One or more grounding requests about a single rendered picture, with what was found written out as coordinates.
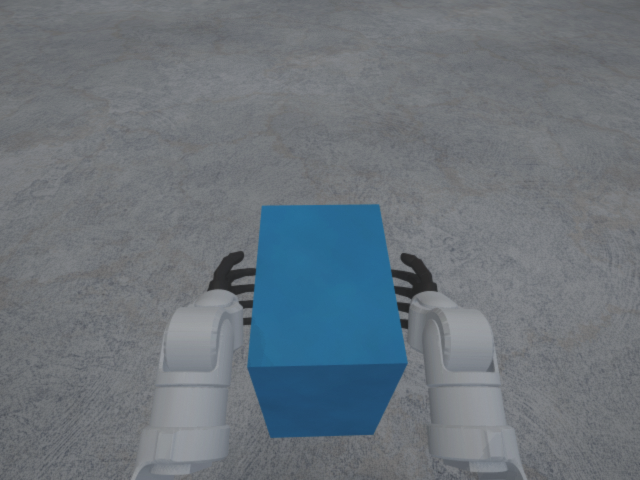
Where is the carton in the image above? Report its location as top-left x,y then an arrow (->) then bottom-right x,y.
247,204 -> 408,438

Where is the robot right forearm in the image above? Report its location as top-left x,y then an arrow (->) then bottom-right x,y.
407,291 -> 527,480

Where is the robot left forearm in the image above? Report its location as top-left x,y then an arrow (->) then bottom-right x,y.
131,289 -> 244,480

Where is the robot left hand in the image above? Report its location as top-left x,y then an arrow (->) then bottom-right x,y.
207,251 -> 256,325

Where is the robot right hand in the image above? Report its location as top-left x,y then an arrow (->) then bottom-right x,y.
391,253 -> 438,329

